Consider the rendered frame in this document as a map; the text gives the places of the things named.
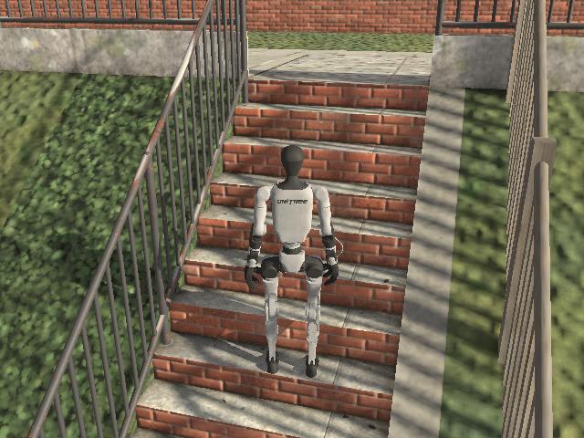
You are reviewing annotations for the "stairs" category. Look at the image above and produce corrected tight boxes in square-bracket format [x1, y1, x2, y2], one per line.
[130, 79, 429, 438]

